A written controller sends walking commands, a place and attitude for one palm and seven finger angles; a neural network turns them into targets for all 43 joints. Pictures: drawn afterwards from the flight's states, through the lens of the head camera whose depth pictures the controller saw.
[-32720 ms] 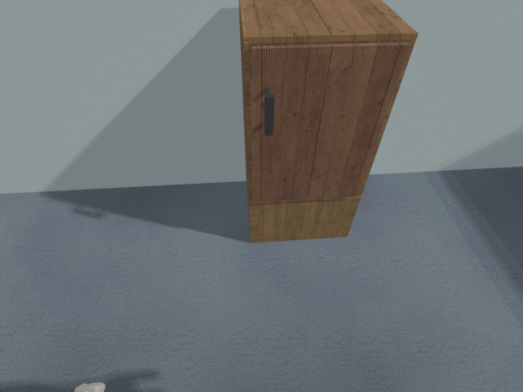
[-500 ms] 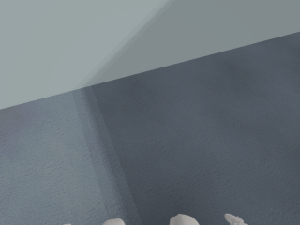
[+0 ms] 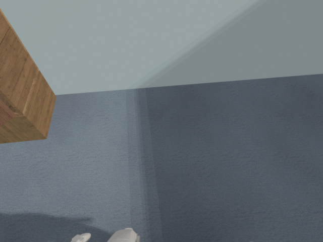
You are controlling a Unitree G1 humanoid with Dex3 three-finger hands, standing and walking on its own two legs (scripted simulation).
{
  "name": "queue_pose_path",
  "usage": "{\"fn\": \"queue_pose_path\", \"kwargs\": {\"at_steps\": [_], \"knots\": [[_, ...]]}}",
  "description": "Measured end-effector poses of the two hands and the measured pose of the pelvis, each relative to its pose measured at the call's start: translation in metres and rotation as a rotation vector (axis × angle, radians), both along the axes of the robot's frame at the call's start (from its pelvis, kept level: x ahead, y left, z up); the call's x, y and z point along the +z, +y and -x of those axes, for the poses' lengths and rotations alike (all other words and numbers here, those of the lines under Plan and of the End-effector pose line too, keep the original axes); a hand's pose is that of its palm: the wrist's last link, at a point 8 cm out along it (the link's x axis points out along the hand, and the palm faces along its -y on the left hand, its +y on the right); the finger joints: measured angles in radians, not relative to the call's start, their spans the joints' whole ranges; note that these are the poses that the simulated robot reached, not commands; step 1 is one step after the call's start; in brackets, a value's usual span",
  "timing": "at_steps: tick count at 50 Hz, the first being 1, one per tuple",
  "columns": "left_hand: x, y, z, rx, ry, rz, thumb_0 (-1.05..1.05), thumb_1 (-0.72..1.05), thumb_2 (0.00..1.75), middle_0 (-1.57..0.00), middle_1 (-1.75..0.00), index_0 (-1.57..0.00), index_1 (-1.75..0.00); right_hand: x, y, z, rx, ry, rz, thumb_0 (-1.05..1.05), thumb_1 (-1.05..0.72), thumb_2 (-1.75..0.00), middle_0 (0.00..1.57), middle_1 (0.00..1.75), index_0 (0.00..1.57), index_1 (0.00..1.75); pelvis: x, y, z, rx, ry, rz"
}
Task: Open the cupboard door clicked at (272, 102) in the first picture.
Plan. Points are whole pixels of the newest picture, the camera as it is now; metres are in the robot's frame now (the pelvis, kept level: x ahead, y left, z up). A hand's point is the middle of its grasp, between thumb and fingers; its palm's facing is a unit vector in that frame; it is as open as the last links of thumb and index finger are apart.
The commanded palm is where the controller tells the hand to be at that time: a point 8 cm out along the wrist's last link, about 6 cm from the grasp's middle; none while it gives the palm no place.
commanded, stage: turn to face it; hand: left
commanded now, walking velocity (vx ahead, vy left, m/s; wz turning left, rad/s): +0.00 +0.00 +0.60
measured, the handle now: out of the picture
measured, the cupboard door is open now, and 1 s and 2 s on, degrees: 43 43 43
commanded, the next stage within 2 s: take the last steps up to it in 1.34 s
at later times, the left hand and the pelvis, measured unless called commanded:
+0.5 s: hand out of the picture +0.06 +0.20 -0.15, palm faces +0.28 -0.92 -0.29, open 7.4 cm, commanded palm none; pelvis +0.01 -0.03 -0.01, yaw +17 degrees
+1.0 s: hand out of the picture -0.03 +0.22 -0.16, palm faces +0.57 -0.78 -0.25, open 7.4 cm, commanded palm none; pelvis +0.02 -0.02 +0.00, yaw +34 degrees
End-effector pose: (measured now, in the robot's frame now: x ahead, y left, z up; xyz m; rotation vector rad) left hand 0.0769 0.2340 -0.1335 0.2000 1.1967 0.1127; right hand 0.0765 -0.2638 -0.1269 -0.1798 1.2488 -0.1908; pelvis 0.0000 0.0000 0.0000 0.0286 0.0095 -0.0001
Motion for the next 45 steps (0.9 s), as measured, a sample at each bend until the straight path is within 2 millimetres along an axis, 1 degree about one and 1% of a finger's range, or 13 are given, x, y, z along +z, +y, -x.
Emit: {"fn": "queue_pose_path", "kwargs": {"at_steps": [5, 8, 11, 17, 22, 24, 28, 33, 36, 38, 40, 42, 45], "knots": [[-0.027, 0.027, 0.031, 0.102, 0.061, 0.018, 0.0, 0.9, 0.9, -0.2, -0.3, -0.2, -0.3, 0.001, 0.019, -0.044, 0.113, -0.079, 0.045, 0.01, -0.9, -0.9, 0.2, 0.3, 0.2, 0.3, -0.016, 0.013, -0.004, 0.063, 0.006, 0.02], [-0.024, 0.039, 0.038, 0.146, 0.083, -0.001, 0.01, 0.9, 0.9, -0.2, -0.3, -0.2, -0.3, 0.008, 0.027, -0.052, 0.152, -0.095, 0.058, 0.0, -0.9, -0.9, 0.2, 0.3, 0.2, 0.3, -0.011, 0.014, -0.003, 0.091, 0.007, 0.033], [-0.012, 0.045, 0.035, 0.178, 0.054, -0.012, 0.01, 0.91, 0.9, -0.2, -0.3, -0.2, -0.3, 0.012, 0.032, -0.054, 0.184, -0.078, 0.054, 0.0, -0.9, -0.9, 0.2, 0.3, 0.2, 0.3, -0.003, 0.012, -0.004, 0.121, 0.007, 0.043], [0.008, 0.041, 0.023, 0.218, -0.03, -0.046, 0.01, 0.91, 0.9, -0.19, -0.3, -0.2, -0.3, 0.004, 0.028, -0.055, 0.226, -0.034, 0.015, 0.0, -0.9, -0.9, 0.2, 0.3, 0.21, 0.3, 0.002, -0.002, -0.006, 0.185, 0.006, 0.05], [0.014, 0.024, 0.023, 0.253, -0.099, -0.094, 0.0, 0.91, 0.9, -0.19, -0.3, -0.2, -0.3, -0.016, 0.012, -0.066, 0.252, -0.015, -0.021, 0.01, -0.9, -0.9, 0.2, 0.3, 0.21, 0.3, -0.009, -0.024, -0.011, 0.247, 0.009, 0.026], [0.017, 0.015, 0.032, 0.274, -0.094, -0.097, 0.0, 0.91, 0.9, -0.2, -0.3, -0.2, -0.3, -0.018, 0.008, -0.074, 0.273, -0.006, -0.024, 0.01, -0.9, -0.9, 0.2, 0.3, 0.21, 0.3, -0.007, -0.027, -0.011, 0.281, -0.003, 0.024], [0.018, -0.002, 0.054, 0.333, -0.051, -0.071, 0.0, 0.9, 0.9, -0.2, -0.3, -0.2, -0.3, -0.01, 0.008, -0.091, 0.315, -0.002, -0.023, 0.01, -0.9, -0.9, 0.2, 0.3, 0.2, 0.3, 0.0, -0.03, -0.015, 0.338, -0.012, 0.01], [0.007, -0.014, 0.083, 0.416, -0.014, -0.015, 0.0, 0.9, 0.9, -0.2, -0.3, -0.2, -0.3, 0.001, 0.025, -0.117, 0.407, -0.009, -0.008, 0.01, -0.9, -0.9, 0.2, 0.3, 0.2, 0.3, 0.003, -0.027, -0.017, 0.415, -0.01, -0.002], [-0.007, -0.012, 0.107, 0.479, 0.009, 0.016, 0.0, 0.9, 0.9, -0.2, -0.3, -0.2, -0.3, 0.004, 0.046, -0.135, 0.48, -0.034, 0.009, 0.01, -0.9, -0.9, 0.2, 0.3, 0.2, 0.3, -0.003, -0.019, -0.016, 0.462, -0.009, 0.005], [-0.02, -0.007, 0.124, 0.524, 0.028, 0.032, 0.0, 0.9, 0.9, -0.2, -0.3, -0.2, -0.3, 0.002, 0.061, -0.147, 0.528, -0.073, 0.022, 0.01, -0.9, -0.9, 0.2, 0.3, 0.2, 0.3, -0.013, -0.011, -0.015, 0.49, -0.005, 0.02], [-0.026, -0.001, 0.138, 0.555, 0.066, 0.03, 0.0, 0.9, 0.9, -0.2, -0.3, -0.2, -0.3, 0.004, 0.074, -0.154, 0.562, -0.1, 0.028, 0.01, -0.9, -0.9, 0.2, 0.3, 0.2, 0.3, -0.015, -0.009, -0.013, 0.505, -0.007, 0.021], [-0.024, 0.004, 0.147, 0.584, 0.088, 0.021, 0.01, 0.9, 0.9, -0.2, -0.3, -0.2, -0.3, 0.008, 0.081, -0.155, 0.587, -0.111, 0.033, 0.0, -0.9, -0.9, 0.2, 0.3, 0.2, 0.3, -0.011, -0.008, -0.012, 0.524, -0.008, 0.033], [-0.014, 0.012, 0.149, 0.619, 0.071, 0.005, 0.01, 0.9, 0.9, -0.2, -0.3, -0.2, -0.3, 0.013, 0.087, -0.153, 0.617, -0.094, 0.036, 0.0, -0.9, -0.9, 0.2, 0.3, 0.2, 0.3, -0.004, -0.01, -0.013, 0.555, -0.01, 0.046]]}}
